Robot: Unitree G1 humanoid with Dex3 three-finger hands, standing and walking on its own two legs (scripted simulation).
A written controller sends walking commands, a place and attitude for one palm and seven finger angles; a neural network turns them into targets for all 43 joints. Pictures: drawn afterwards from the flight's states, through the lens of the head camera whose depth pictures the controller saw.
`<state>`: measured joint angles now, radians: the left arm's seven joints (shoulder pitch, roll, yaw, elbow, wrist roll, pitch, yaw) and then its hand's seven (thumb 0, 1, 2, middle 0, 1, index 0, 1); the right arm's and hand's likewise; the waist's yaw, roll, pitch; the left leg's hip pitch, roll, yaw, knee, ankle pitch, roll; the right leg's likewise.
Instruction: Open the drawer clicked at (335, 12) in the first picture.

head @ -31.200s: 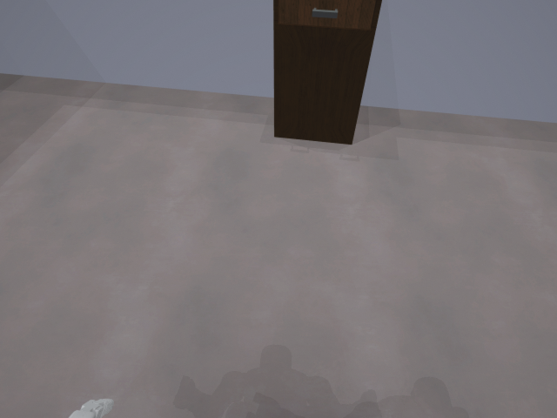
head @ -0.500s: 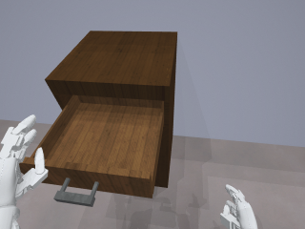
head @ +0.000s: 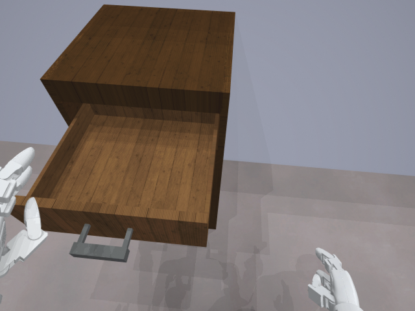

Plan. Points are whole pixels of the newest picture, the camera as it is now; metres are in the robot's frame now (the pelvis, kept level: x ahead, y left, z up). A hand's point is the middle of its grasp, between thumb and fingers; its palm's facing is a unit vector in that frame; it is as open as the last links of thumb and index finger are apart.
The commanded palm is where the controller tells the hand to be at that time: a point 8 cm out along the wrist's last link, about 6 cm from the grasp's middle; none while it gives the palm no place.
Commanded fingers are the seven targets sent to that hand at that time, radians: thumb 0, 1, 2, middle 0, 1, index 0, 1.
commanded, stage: step back with the hand held close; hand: left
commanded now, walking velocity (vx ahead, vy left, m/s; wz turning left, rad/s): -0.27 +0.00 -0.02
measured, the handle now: (103, 241) +0.26 +0.23 -0.05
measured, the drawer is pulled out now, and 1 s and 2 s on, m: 0.30 0.30 0.30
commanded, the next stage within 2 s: stop stepping back and stand still in 1.02 s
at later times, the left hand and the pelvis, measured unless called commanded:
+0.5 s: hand (7, 278) +0.14 +0.25 +0.15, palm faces +0.34 -0.83 -0.44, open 7.4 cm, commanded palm +0.08 +0.29 +0.18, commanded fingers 0.00 0.90 0.90 -0.20 -0.30 -0.20 -0.30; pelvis -0.06 +0.01 -0.01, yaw -1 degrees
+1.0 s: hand out of the picture +0.07 +0.23 +0.15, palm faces +0.27 -0.83 -0.50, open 7.4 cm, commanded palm +0.00 +0.27 +0.18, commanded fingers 0.00 0.90 0.90 -0.20 -0.30 -0.20 -0.30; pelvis -0.13 -0.01 -0.01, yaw +0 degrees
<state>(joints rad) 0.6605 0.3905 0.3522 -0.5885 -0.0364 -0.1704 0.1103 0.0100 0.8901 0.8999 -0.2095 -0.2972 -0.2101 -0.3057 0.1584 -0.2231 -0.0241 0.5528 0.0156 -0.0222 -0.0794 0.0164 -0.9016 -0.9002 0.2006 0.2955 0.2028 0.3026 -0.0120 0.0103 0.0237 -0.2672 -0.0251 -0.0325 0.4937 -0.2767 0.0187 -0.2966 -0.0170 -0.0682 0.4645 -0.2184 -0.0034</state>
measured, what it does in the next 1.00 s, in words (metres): walks backwards: right foot, then left foot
